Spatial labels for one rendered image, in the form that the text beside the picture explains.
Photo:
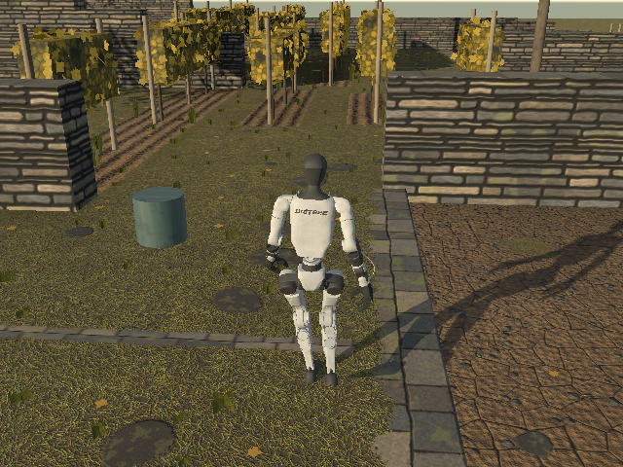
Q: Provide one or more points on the robot torso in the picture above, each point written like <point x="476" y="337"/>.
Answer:
<point x="312" y="223"/>

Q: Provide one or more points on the robot left shin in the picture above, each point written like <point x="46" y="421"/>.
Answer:
<point x="304" y="337"/>

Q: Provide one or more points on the right robot forearm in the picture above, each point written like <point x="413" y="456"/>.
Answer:
<point x="358" y="266"/>

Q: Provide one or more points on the robot right hand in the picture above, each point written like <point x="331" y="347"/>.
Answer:
<point x="367" y="293"/>

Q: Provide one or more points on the robot left hand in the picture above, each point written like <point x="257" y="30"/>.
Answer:
<point x="272" y="268"/>

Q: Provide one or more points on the left robot upper arm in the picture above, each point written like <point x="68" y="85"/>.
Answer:
<point x="282" y="204"/>

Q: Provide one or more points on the right robot upper arm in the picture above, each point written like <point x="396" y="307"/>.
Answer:
<point x="343" y="207"/>

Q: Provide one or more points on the left robot forearm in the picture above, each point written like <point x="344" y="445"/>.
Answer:
<point x="272" y="250"/>

